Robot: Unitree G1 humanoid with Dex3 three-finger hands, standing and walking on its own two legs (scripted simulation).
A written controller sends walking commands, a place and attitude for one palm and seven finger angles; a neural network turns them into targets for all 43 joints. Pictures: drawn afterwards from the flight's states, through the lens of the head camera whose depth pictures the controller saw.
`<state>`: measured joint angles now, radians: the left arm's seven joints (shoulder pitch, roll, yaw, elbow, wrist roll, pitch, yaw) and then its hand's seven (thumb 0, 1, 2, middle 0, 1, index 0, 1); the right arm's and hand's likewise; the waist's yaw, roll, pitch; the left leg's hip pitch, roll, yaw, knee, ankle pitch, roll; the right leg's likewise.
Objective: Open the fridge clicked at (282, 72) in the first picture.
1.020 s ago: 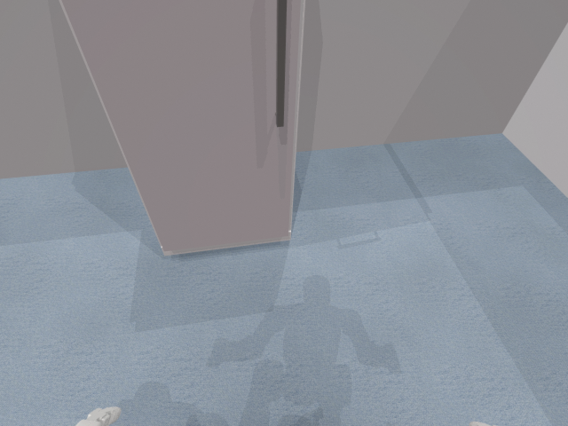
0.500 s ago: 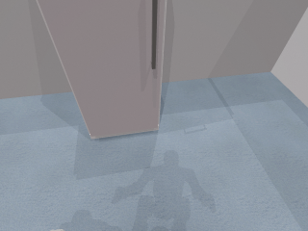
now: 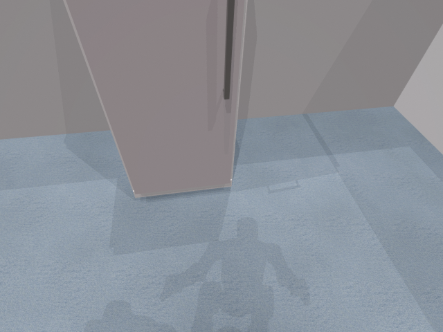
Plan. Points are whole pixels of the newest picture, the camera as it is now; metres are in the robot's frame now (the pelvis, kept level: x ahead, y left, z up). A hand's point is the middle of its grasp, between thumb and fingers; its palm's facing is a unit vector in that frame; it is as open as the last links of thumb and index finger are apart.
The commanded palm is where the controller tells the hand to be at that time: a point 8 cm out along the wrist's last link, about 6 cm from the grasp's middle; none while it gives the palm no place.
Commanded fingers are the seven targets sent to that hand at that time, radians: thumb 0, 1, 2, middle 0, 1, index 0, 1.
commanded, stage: look at it before walking up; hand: right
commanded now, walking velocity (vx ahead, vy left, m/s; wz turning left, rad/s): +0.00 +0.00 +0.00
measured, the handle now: (228, 32) +0.94 +0.04 +0.13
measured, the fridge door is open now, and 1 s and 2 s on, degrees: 0 0 0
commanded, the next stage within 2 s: turn to face it in 0.42 s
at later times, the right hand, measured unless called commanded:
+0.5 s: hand out of the picture +0.08 -0.25 -0.15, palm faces -0.02 +0.94 -0.34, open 7.4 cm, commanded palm none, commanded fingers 0.00 -0.90 -0.90 0.20 0.30 0.20 0.30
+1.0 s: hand out of the picture +0.07 -0.19 -0.18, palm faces -0.12 +0.96 -0.23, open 7.4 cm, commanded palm none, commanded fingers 0.00 -0.90 -0.90 0.20 0.30 0.20 0.30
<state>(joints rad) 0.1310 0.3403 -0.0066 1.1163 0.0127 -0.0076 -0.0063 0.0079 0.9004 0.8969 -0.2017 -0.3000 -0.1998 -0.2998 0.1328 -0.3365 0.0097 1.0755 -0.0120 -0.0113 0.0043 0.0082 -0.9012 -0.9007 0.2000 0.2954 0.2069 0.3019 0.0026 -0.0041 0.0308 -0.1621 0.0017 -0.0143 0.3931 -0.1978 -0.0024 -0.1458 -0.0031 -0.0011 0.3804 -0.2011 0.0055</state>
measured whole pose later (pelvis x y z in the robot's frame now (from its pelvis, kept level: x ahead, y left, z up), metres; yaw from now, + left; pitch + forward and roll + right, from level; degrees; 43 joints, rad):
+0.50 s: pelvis +0.01 +0.00 +0.00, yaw +0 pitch -2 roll +0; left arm 0.11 0.34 -0.01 1.11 0.01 -0.01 0.00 0.01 0.90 0.90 -0.20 -0.30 -0.20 -0.30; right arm 0.13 -0.34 0.01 1.08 -0.01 -0.01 0.00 0.01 -0.90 -0.90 0.20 0.30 0.21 0.30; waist 0.00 0.00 0.03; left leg -0.14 0.00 -0.01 0.37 -0.20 -0.01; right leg -0.12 0.00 0.00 0.36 -0.21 0.00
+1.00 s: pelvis -0.01 +0.00 -0.01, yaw +6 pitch -1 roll +0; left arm 0.19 0.23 0.01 1.05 0.01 0.03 0.01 0.01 0.90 0.90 -0.20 -0.30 -0.20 -0.30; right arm 0.21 -0.22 0.00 1.00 -0.02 0.04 0.00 0.01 -0.90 -0.90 0.20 0.30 0.21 0.30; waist 0.00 0.00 0.06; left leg -0.29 -0.05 -0.11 0.55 -0.25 0.00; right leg -0.23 -0.05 -0.09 0.55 -0.30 0.01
